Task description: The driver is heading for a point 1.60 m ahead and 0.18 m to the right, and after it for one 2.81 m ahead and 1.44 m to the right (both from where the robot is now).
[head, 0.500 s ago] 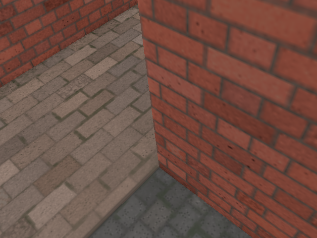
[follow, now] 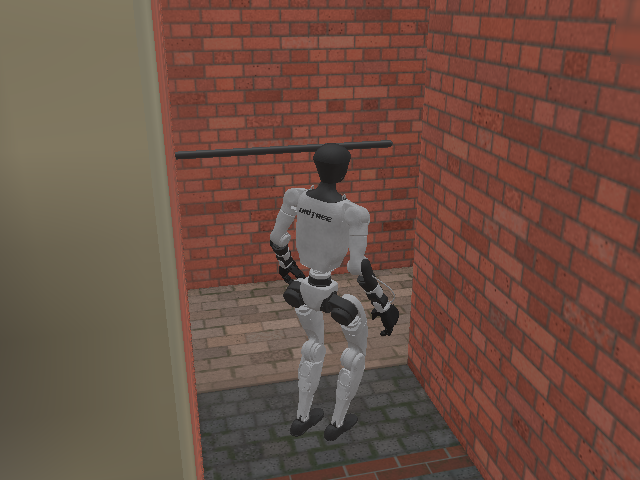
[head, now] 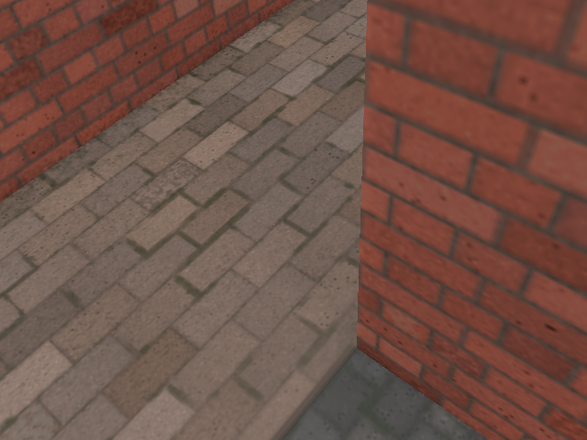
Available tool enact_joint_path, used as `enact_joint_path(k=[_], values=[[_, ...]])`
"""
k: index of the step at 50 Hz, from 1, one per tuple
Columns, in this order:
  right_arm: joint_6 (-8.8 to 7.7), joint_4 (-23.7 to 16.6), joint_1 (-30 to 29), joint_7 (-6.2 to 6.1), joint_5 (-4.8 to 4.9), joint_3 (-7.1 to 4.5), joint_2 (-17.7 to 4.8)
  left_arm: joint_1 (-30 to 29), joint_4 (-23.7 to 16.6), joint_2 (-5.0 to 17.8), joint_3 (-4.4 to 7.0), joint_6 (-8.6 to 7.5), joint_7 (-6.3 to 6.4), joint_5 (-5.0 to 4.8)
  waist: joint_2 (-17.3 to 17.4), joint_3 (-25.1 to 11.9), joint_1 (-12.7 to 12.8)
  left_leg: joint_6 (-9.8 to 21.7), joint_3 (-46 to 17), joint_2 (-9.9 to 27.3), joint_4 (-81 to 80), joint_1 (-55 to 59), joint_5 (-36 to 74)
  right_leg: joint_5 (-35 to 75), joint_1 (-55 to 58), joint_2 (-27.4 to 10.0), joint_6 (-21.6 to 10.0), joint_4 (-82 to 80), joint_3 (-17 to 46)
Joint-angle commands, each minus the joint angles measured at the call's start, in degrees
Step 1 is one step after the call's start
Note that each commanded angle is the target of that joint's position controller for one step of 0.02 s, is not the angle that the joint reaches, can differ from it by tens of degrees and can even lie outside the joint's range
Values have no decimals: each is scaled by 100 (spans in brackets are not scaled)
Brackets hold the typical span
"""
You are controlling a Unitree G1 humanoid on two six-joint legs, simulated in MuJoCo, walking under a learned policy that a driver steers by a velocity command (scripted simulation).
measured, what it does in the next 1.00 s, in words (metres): walks ahead, turning right: left foot, then right foot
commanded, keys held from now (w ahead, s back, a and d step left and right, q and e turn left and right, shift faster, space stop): w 0.42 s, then w+e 0.58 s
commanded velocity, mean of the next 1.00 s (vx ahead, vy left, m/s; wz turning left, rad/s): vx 0.27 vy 0.20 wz -0.22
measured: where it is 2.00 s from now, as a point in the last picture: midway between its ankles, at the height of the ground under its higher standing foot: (242, 282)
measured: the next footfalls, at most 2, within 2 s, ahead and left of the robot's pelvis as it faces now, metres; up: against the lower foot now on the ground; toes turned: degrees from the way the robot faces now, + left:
left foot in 0.38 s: +0.25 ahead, +0.30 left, +0.00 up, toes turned +0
right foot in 0.74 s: +0.34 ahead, +0.18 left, +0.00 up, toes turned -10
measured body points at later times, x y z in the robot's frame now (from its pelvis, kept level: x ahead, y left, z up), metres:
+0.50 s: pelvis +0.19 +0.19 +0.00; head +0.22 +0.19 +0.45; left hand +0.28 +0.48 -0.11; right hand +0.28 -0.08 -0.12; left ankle +0.21 +0.30 -0.72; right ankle +0.08 +0.04 -0.61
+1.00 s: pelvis +0.37 +0.29 +0.02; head +0.40 +0.28 +0.47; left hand +0.49 +0.54 -0.10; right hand +0.49 -0.01 -0.06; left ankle +0.48 +0.44 -0.69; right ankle +0.30 +0.19 -0.72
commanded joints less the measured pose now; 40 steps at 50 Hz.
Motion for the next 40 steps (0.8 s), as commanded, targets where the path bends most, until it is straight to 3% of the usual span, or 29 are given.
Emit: enact_joint_path(k=[1, 2, 3, 4, 6, 8, 11, 15, 16, 17, 18, 19, 20, 21, 22, 23, 24, 26, 28, 30, 32, 33, 34, 36, 37, 38, 39, 40], values=[[-80, -576, -278, 132, 159, -180, -745, 1588, 109, 1341, 357, -148, 120, 183, -1263, -407, 505, -123, -1708, 186, 3194, -2706, -1134, -2415, 1944, -3146, -1603, -3079, 5461], [-61, -607, -405, 62, 193, -249, -994, 1142, 69, 1210, 294, -287, 90, 54, -902, 334, 193, -74, -1788, 238, 3646, -3327, -607, -2353, 1651, -3009, -1286, -3007, 4926], [-23, -534, -347, -12, 64, -209, -920, 938, 89, 1105, 293, -319, 105, -60, -692, 493, 123, -89, -1776, 323, 3938, -3616, -12, -1515, 1736, -2647, -930, -2743, 4046], [36, -413, -201, -38, -59, -200, -852, 807, 67, 1007, 296, -268, 138, -57, -563, 424, 47, -156, -1810, 452, 3849, -3520, 480, -226, 1774, -2257, -642, -2416, 3051], [104, -491, -226, 97, -106, -91, -473, 800, 72, 896, 280, -233, 81, 57, -501, 160, -4, -299, -1563, 554, 3333, -3029, 988, 1586, 1670, -1654, -347, -2101, 1720], [129, -678, -485, 214, -65, 63, -15, 1005, 121, 953, 333, -197, 20, 59, -634, -107, 132, -534, -1197, 643, 2601, -2877, 1226, 2335, 1766, -1454, -331, -1985, 1078], [108, -814, -698, 316, -82, 228, 284, 1013, 176, 1139, 389, -75, 11, -20, -1019, -78, 203, -761, -555, 940, 1247, -2044, 1729, 2137, 1244, -1347, -181, -2199, 657], [63, -783, -568, 382, -81, 122, -67, 776, 136, 1573, 558, -73, -52, -73, -1368, 89, 55, -496, -113, 848, 282, -635, 1593, 1104, 644, -1443, 135, -2317, 437], [37, -681, -342, 379, -54, 38, -203, 629, 127, 1573, 585, -73, -78, -93, -1505, 47, -102, -406, -26, 827, 125, -408, 1535, 1094, 668, -1367, 208, -2124, 333], [25, -541, -66, 368, -65, -35, -344, 561, 101, 1479, 555, -72, -89, -86, -1401, -86, -258, -248, 123, 724, -118, 21, 1417, 1410, 675, -1251, 316, -1671, 224], [30, -254, 539, 342, -57, -158, -573, 646, 101, 1202, 461, -70, -97, -21, -970, -474, -505, -46, 325, 540, -427, 740, 1529, 1738, 706, -902, 490, -694, -30], [55, -8, 1144, 301, -48, -268, -1014, 798, -29, 841, 336, -67, -68, 155, 282, -861, -677, 217, -123, 893, -432, 1707, 3427, 579, 32, -358, 810, 958, -273], [69, -169, 1252, 254, -80, -360, -1757, 1296, -375, 234, 145, -92, -114, 219, 2320, -1508, -268, 1448, -2222, 2117, -1069, 2696, 3808, -2457, -1538, 397, 1050, 3178, 175], [41, -271, 1011, 209, -25, -429, -1775, 1409, -334, 608, 232, -195, -189, -113, 2191, -1836, -278, 1905, -3290, 2497, -1927, 2229, 2685, -2140, -1748, 394, 892, 4433, 854], [-6, -235, 832, 115, 56, -343, -1300, 1100, -287, 944, 329, -217, -244, -240, 1478, -1327, -244, 1701, -2782, 2419, -1944, 1926, 1574, -1631, -2137, 146, 685, 4626, 830], [-56, -211, 624, 39, 116, -234, -845, 773, -243, 901, 339, -202, -190, -197, 1004, -782, -197, 1431, -2348, 2259, -1892, 1440, 1041, -1113, -2250, -88, 559, 4360, 753], [-63, -219, 355, -2, 117, -146, -520, 590, -227, 898, 345, -149, -115, -68, 708, -545, -81, 1256, -1955, 2135, -1842, 928, 1387, -748, -1947, -248, 541, 4076, 778], [-89, -242, 203, -32, -3, -111, -287, 693, -136, 790, 357, -42, -84, 0, 627, -431, 96, 1294, -1481, 2078, -1945, 330, 2323, -429, -1273, -253, 493, 3787, 811], [-120, -221, 156, -46, -9, -128, -195, 725, -135, 529, 290, 5, -97, -29, 363, -248, 171, 1282, -931, 1963, -1961, 109, 2724, -401, -972, -200, 463, 2852, 722], [-98, -301, -25, -101, -36, -153, -224, 360, -322, 239, 165, 31, -173, -76, 280, -79, 167, 1207, -390, 1744, -1816, -183, 3059, -248, -537, -163, 477, 1585, 482], [-108, -309, 213, -110, -45, -192, -358, 149, -463, 176, 93, 70, -211, -149, 330, -164, -6, 1263, -494, 1845, -1875, -112, 2597, 46, -312, -124, 401, 998, 348], [-59, -354, 256, -96, -14, -202, -436, 222, -526, 246, 88, 63, -206, -189, 301, -211, 36, 1270, -628, 1949, -1799, -74, 2445, -102, -201, -47, 294, 885, 274], [-18, -483, 234, -55, 31, -212, -414, 325, -500, 349, 123, 53, -207, -168, 135, -181, 44, 1227, -730, 2041, -1747, -79, 2242, -128, -58, -4, 188, 695, 158], [41, -599, 217, -18, 90, -205, -460, 627, -486, 487, 237, -11, -198, -141, -199, -241, 307, 882, -453, 1773, -1087, -350, 1577, 284, 797, 206, -58, -69, -13], [57, -701, 124, -8, 101, -202, -462, 1107, -461, 807, 412, -81, -156, -88, -612, -254, 592, 501, 16, 1341, 169, -817, 1746, 380, 1518, -115, -241, -752, 753], [3, -1055, 98, 11, -43, -165, -340, 1420, -545, 1793, 665, -129, -154, 104, -2351, -406, 534, -261, 291, 272, 2686, -2399, -614, 1059, 2395, -1977, -1346, -1926, 4333], [-77, -944, 109, 21, 45, -313, -753, 1616, -515, 1335, 530, -231, -195, 230, -1417, -1071, 649, -512, -1026, 158, 4073, -3058, -1225, -226, 2697, -2589, -1960, -2578, 5875], [-49, -1050, -79, -24, 142, -345, -866, 1176, -512, 1099, 444, -335, -260, 155, -878, -251, 435, -577, -1158, 347, 4507, -3703, -790, 123, 2333, -2551, -1779, -2409, 5244]])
